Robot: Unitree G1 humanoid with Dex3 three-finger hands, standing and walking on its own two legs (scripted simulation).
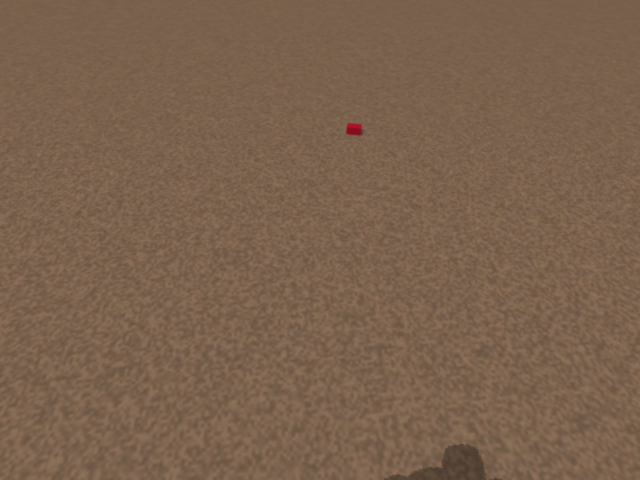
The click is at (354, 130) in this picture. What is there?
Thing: small box
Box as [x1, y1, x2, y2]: [346, 123, 361, 135]
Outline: 348,123 346,133 359,135 361,124
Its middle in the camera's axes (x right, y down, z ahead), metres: +0.20 -0.72 +2.39
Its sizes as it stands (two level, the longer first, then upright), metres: 0.087 0.052 0.047
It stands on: the floor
